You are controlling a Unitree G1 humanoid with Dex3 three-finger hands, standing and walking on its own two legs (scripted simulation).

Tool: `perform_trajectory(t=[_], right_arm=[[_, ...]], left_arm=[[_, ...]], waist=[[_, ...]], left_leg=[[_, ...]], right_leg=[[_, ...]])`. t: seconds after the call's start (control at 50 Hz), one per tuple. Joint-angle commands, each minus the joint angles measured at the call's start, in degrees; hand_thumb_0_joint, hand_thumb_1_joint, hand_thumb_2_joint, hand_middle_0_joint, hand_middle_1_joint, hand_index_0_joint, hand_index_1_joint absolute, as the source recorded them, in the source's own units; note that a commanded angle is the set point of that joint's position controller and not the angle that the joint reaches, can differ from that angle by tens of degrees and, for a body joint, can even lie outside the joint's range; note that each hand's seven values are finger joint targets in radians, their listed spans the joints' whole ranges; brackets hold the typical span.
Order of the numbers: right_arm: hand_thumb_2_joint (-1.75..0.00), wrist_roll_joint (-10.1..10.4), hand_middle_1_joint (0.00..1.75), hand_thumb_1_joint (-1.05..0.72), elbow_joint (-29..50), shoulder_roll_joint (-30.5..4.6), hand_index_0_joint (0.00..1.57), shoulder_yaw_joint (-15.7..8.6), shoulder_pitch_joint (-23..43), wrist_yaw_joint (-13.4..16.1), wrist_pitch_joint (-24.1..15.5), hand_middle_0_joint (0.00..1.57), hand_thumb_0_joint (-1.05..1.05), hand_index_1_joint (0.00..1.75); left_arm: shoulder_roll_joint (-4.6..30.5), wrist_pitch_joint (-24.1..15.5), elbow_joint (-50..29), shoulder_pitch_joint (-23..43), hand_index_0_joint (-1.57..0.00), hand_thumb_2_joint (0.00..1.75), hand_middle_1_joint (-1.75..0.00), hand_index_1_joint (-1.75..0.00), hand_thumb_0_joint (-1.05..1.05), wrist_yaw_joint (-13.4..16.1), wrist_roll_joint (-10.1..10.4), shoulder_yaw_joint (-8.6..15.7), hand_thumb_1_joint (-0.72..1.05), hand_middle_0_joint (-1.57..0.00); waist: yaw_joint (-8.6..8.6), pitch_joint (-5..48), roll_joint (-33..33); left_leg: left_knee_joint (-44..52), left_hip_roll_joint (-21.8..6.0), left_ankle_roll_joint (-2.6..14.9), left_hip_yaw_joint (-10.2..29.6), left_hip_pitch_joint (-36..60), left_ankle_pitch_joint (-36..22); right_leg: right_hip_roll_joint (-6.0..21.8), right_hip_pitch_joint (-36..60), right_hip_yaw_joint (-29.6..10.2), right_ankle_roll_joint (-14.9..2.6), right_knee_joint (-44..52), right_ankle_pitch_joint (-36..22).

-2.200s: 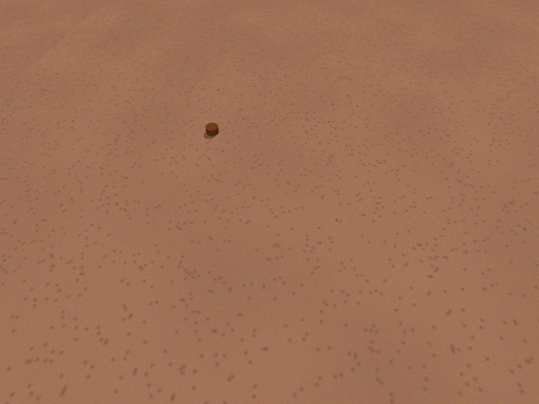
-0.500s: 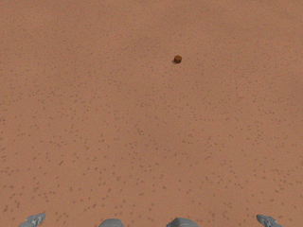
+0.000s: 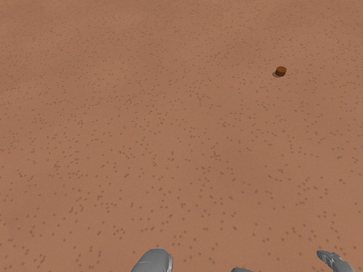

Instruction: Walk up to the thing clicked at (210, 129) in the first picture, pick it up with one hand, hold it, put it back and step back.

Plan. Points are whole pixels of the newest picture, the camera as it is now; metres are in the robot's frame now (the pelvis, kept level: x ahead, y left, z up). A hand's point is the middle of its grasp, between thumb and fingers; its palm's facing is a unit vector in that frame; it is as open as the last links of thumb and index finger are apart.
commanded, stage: walk up
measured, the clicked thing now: (280, 71) +1.57 -0.70 -0.74
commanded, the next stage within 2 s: stand in 1.12 s
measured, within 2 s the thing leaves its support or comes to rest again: neither
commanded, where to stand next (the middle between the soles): +0.05 +0.01 m, yaw +5 degrees
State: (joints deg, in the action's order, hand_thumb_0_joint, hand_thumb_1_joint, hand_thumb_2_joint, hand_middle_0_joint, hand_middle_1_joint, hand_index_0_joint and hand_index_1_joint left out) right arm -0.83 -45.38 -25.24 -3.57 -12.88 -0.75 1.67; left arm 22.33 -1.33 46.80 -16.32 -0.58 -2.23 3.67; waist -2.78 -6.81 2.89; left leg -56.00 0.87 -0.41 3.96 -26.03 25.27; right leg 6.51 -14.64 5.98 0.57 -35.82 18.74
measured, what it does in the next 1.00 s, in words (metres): steps on the spot: left foot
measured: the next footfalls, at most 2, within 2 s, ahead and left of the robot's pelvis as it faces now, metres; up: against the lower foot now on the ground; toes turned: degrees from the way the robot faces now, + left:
left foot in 0.10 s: +0.06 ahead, +0.14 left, +0.00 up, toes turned +2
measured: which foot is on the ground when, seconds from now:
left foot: up 0.00-0.08, down 0.10-1.00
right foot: down 0.00-1.00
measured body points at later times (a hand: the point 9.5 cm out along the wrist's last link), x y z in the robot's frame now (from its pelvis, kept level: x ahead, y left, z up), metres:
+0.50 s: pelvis +0.00 +0.01 -0.01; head +0.01 +0.01 +0.44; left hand +0.01 +0.32 -0.13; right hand +0.14 -0.29 -0.12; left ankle +0.02 +0.14 -0.73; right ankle +0.02 -0.13 -0.73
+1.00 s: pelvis +0.01 +0.00 +0.01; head +0.02 +0.01 +0.46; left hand +0.06 +0.33 -0.11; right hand +0.16 -0.28 -0.11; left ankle +0.02 +0.14 -0.73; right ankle +0.02 -0.13 -0.73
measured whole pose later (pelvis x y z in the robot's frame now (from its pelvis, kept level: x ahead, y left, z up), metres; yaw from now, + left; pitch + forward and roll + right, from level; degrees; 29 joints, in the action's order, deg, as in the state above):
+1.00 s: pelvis +0.01 +0.00 +0.01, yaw +9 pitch -2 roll -1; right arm -0.2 -61.3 -20.7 0.3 -5.9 -0.2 -0.8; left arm 21.4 -0.7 61.3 -4.8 -0.6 0.0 1.2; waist -0.5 -3.4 0.2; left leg -27.5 0.9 -1.0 7.0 -12.8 12.3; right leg 3.2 -7.5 6.1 1.6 -24.7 14.5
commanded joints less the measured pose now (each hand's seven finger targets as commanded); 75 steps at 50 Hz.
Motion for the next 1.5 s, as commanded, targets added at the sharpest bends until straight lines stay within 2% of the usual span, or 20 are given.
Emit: perform_trajectory(t=[0.0,0.06,0.08,0.1,0.12,0.14,0.2,0.28,0.32,0.34,0.36,0.38,0.42,0.46,0.5,0.56,0.7,0.82,0.9,1.48], right_arm=[[-0.90,0.03,0.30,-0.90,4.14,-7.33,0.20,-2.88,-0.01,-0.04,-2.48,0.20,0.00,0.30],[-0.90,-0.27,0.30,-0.90,0.38,-8.53,0.20,-3.70,-5.59,0.74,-3.65,0.20,0.00,0.30],[-0.90,-1.02,0.30,-0.90,0.76,-11.98,0.20,-4.67,-6.41,1.19,-3.97,0.20,0.00,0.30],[-0.90,-1.66,0.30,-0.90,2.77,-15.65,0.20,-4.70,-3.87,1.57,-4.30,0.20,0.00,0.30],[-0.90,-0.53,0.30,-0.90,2.86,-18.20,0.20,-4.88,-2.92,1.63,-4.16,0.20,0.00,0.30],[-0.90,-0.48,0.30,-0.90,2.64,-17.29,0.20,-4.80,-0.12,1.75,-3.85,0.20,0.00,0.30],[-0.90,-0.38,0.30,-0.90,2.97,-11.53,0.20,-2.31,3.71,2.07,-4.20,0.20,0.00,0.30],[-0.90,0.00,0.30,-0.90,1.63,-11.58,0.20,-1.88,3.92,1.41,-3.37,0.20,0.00,0.30],[-0.90,0.93,0.30,-0.90,1.79,-8.78,0.20,-0.77,5.51,1.34,-2.53,0.20,0.00,0.30],[-0.90,1.63,0.30,-0.90,1.73,-5.43,0.20,0.14,4.63,1.30,-2.48,0.20,0.00,0.30],[-0.90,1.43,0.30,-0.90,0.84,-6.00,0.20,-0.39,4.88,1.54,-2.15,0.20,0.00,0.30],[-0.90,0.98,0.30,-0.90,-1.31,-8.81,0.20,-1.56,2.38,1.81,-2.06,0.20,0.00,0.30],[-0.90,1.00,0.30,-0.90,-4.03,-8.35,0.20,-1.56,-0.48,1.17,-2.78,0.20,0.00,0.30],[-0.90,0.76,0.30,-0.90,-4.33,-8.40,0.20,-1.40,1.90,0.96,-3.50,0.20,0.00,0.30],[-0.90,0.27,0.30,-0.90,-3.38,-9.20,0.20,-0.88,5.87,0.99,-3.93,0.20,0.00,0.30],[-0.90,0.29,0.30,-0.90,-5.48,-8.61,0.20,-0.18,6.59,0.57,-3.51,0.20,0.00,0.30],[-0.90,0.79,0.30,-0.90,-9.20,-7.91,0.20,1.07,6.65,0.83,-4.10,0.20,0.00,0.30],[-0.90,0.68,0.30,-0.90,-10.94,-7.96,0.20,1.01,8.65,1.04,-3.71,0.20,0.00,0.30],[-0.90,0.82,0.30,-0.90,-12.37,-7.67,0.20,0.89,8.10,1.16,-3.66,0.20,0.00,0.30],[-0.90,0.41,0.30,-0.90,-15.90,-6.98,0.20,1.44,11.21,1.10,-3.12,0.20,0.00,0.30]], left_arm=[[16.62,-1.00,-5.50,0.94,-0.20,0.90,-0.30,-0.30,0.00,0.83,0.32,4.85,0.90,-0.20],[13.44,0.40,-5.80,1.10,-0.20,0.90,-0.30,-0.30,0.00,0.50,1.35,3.12,0.90,-0.20],[9.62,0.77,-5.91,-1.43,-0.20,0.90,-0.30,-0.30,0.00,0.41,1.54,2.06,0.90,-0.20],[6.54,1.36,-6.54,-1.98,-0.20,0.90,-0.30,-0.30,0.00,0.39,2.22,1.14,0.90,-0.20],[12.45,1.96,-5.07,0.45,-0.20,0.90,-0.30,-0.30,0.00,1.41,2.22,2.84,0.90,-0.20],[14.24,1.96,-4.41,2.32,-0.20,0.90,-0.30,-0.30,0.00,1.43,2.05,2.99,0.90,-0.20],[12.78,1.50,-1.15,-1.65,-0.20,0.90,-0.30,-0.30,0.00,0.65,2.33,3.03,0.90,-0.20],[10.75,0.29,1.55,-2.29,-0.20,0.90,-0.30,-0.30,0.00,0.89,1.74,2.65,0.90,-0.20],[11.76,-0.58,2.82,-2.99,-0.20,0.90,-0.30,-0.30,0.00,1.38,0.88,2.59,0.90,-0.20],[14.37,-1.21,2.53,-1.77,-0.20,0.90,-0.30,-0.30,0.00,1.69,0.08,2.90,0.90,-0.20],[17.99,-1.34,1.65,2.66,-0.20,0.90,-0.30,-0.30,0.00,1.62,0.07,3.26,0.90,-0.20],[19.40,-1.09,0.17,8.41,-0.20,0.90,-0.30,-0.30,0.00,1.20,0.02,3.29,0.90,-0.20],[13.81,-0.79,0.14,11.75,-0.20,0.90,-0.30,-0.30,0.00,0.85,0.74,1.57,0.90,-0.20],[11.35,-1.10,1.62,10.16,-0.20,0.90,-0.30,-0.30,0.00,0.95,1.49,0.93,0.90,-0.20],[11.21,-1.03,3.59,6.69,-0.20,0.90,-0.30,-0.30,0.00,0.67,1.82,0.77,0.90,-0.20],[11.83,-0.96,5.02,8.63,-0.20,0.90,-0.30,-0.30,0.00,0.52,1.54,0.73,0.90,-0.20],[11.65,-1.37,7.91,10.10,-0.20,0.90,-0.30,-0.30,0.00,0.83,2.32,0.28,0.90,-0.20],[11.31,-0.58,9.87,12.00,-0.20,0.90,-0.30,-0.30,0.00,0.75,2.31,-0.08,0.90,-0.20],[11.48,-0.81,10.79,13.36,-0.20,0.90,-0.30,-0.30,0.00,0.80,2.18,0.11,0.90,-0.20],[10.41,-0.32,16.05,13.65,-0.20,0.90,-0.30,-0.30,0.00,0.73,1.81,-0.80,0.90,-0.20]], waist=[[-0.30,6.57,-17.57],[2.89,9.55,-7.64],[3.22,11.34,2.48],[1.17,9.85,12.02],[3.63,9.28,8.49],[3.00,5.00,7.23],[0.66,3.76,6.63],[0.73,7.55,7.07],[-0.52,7.78,3.21],[-0.04,7.86,-5.36],[1.13,4.61,-10.38],[2.99,3.02,-11.39],[5.97,1.70,-6.90],[3.83,4.32,-3.76],[1.09,7.56,-3.89],[1.87,3.08,-3.92],[1.48,10.31,-0.79],[1.35,8.28,-0.68],[2.09,10.78,-2.40],[2.29,7.70,-2.31]], left_leg=[[15.04,-0.20,0.01,-4.01,1.73,-1.10],[29.15,2.40,1.84,-5.46,18.24,-14.33],[31.68,-4.78,4.64,6.13,22.82,-13.22],[34.75,-16.44,8.97,27.54,21.88,-13.71],[37.44,-20.53,15.59,31.43,11.75,-5.69],[38.55,-19.59,16.97,30.46,6.07,-1.17],[32.78,-11.51,11.69,15.18,6.61,-10.01],[27.33,-9.91,10.45,11.86,4.81,-13.51],[21.86,-7.24,6.77,8.81,1.11,-12.29],[14.41,-3.62,3.67,5.96,-0.70,-12.47],[11.24,2.66,2.16,2.24,-1.03,0.95],[6.13,0.32,1.19,0.26,6.79,7.20],[19.35,-0.42,2.18,0.62,13.07,0.55],[26.79,-4.61,4.51,9.08,12.15,-14.38],[28.87,-7.55,6.31,13.29,10.11,-11.99],[30.82,-4.11,3.74,9.26,4.19,-2.67],[29.19,-5.14,3.13,7.63,10.86,-26.21],[32.99,-5.67,3.16,8.63,9.95,-22.45],[31.57,-5.30,2.62,6.70,13.10,-28.93],[38.97,-6.48,0.94,5.15,16.78,-21.58]], right_leg=[[10.03,7.59,-8.46,-12.16,5.65,-22.23],[6.82,-2.06,-3.67,-7.63,-8.72,-13.50],[4.11,-8.83,-2.16,-4.50,-17.40,-0.85],[-2.78,-18.66,-2.44,-1.03,-23.28,16.31],[-1.29,-12.10,-8.05,-1.74,-23.72,19.82],[-0.16,-10.60,-8.65,-1.94,-23.62,18.68],[0.08,-9.59,-8.29,-1.99,-17.26,10.32],[-3.93,1.44,-3.56,-1.89,-0.25,6.14],[-3.58,7.54,-5.74,-2.74,9.50,-1.76],[4.41,6.91,-17.64,-5.23,15.27,-0.52],[12.52,-0.88,-27.74,-10.25,19.18,6.00],[16.54,-10.35,-29.37,-13.99,19.23,9.88],[8.54,-11.69,-16.15,-9.09,13.70,6.31],[1.40,-6.56,-8.94,-3.89,7.27,-1.98],[-1.37,-1.65,-7.09,-2.75,6.03,0.43],[1.27,0.86,-10.33,-3.96,12.88,9.83],[1.49,8.58,-6.84,-3.29,11.81,-9.57],[1.16,9.47,-5.48,-2.72,13.81,-6.33],[2.32,11.41,-5.45,-2.76,14.65,-12.14],[1.82,9.94,-7.43,-1.26,20.88,-6.92]])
